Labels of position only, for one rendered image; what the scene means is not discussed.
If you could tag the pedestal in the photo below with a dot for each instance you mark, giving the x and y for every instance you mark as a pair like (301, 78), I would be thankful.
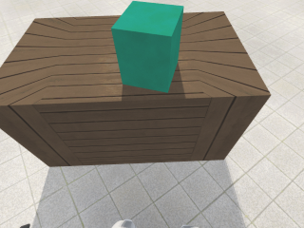
(62, 96)

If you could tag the carton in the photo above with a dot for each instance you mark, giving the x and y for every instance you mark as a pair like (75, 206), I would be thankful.
(147, 40)

